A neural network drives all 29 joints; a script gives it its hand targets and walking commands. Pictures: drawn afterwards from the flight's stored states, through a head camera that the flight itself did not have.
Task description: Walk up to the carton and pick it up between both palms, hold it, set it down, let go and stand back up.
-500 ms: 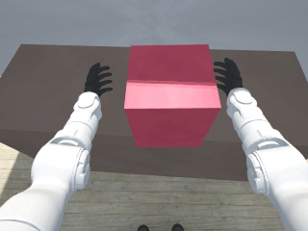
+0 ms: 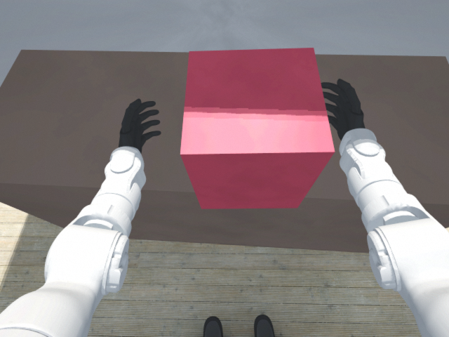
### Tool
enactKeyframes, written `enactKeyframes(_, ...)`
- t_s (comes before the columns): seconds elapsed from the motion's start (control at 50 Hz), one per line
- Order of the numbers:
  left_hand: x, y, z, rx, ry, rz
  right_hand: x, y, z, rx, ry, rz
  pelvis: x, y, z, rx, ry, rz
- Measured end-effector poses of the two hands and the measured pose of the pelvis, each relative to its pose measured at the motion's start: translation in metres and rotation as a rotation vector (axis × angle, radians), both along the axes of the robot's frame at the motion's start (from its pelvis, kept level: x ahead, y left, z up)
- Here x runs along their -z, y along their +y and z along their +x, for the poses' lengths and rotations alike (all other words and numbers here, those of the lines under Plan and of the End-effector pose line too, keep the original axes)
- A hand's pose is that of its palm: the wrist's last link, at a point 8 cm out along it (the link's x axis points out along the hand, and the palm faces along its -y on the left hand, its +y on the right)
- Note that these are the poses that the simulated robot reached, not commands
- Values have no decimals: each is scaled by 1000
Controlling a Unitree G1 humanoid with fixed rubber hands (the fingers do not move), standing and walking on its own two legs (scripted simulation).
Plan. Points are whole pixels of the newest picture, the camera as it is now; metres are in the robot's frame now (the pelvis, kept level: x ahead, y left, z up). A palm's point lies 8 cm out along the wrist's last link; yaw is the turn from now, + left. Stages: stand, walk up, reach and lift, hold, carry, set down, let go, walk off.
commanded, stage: reach and lift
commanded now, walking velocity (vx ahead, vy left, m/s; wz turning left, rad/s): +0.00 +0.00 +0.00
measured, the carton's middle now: (249, 139) +0.46 -0.05 -0.01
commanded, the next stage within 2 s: none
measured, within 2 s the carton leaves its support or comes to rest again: leaves its support in 1.34 s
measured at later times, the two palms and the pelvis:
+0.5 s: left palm (165, 141) +0.45 +0.11 +0.02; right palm (332, 128) +0.45 -0.19 +0.03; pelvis +0.01 +0.00 +0.00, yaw -1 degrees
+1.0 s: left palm (167, 142) +0.45 +0.11 +0.01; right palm (332, 128) +0.45 -0.19 +0.03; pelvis +0.02 -0.01 +0.01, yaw +0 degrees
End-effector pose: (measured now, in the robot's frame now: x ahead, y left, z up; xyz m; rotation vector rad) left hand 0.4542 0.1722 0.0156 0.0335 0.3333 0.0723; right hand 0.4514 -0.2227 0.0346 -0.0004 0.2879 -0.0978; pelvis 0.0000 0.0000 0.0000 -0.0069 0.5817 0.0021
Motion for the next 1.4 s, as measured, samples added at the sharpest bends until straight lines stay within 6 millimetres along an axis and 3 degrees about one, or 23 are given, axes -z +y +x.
enactKeyframes(0.16,-1,-18,-1,48,-23,0,1,19,-1,-1,7,2,-1,1,-3,-12,-6,-4)
enactKeyframes(0.32,1,-62,3,93,-31,-20,2,25,-2,27,-11,-19,-3,4,0,-1,2,-2)
enactKeyframes(0.52,0,-63,0,37,-32,26,3,28,-2,53,-34,-24,-5,4,10,14,-13,5)
enactKeyframes(0.76,1,-65,-1,-3,-35,13,4,28,-1,46,-41,-45,-7,-11,22,8,-46,8)
enactKeyframes(1.1,0,-65,-1,-6,-31,16,3,29,-2,51,-46,-63,-8,-11,23,10,-61,7)
enactKeyframes(1.3,-4,-53,-5,-13,-1,27,0,42,-2,44,-21,-36,-9,-4,28,-1,-82,6)
enactKeyframes(1.4,-11,-40,-15,-42,12,38,-12,55,1,11,-14,-21,-11,-1,30,-19,-119,8)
